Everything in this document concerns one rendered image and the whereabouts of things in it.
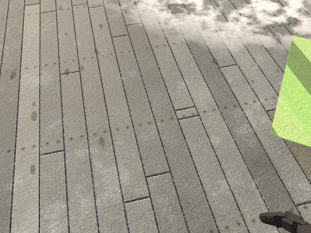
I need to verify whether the robot right hand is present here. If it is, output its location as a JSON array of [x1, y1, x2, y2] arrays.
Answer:
[[259, 211, 311, 233]]

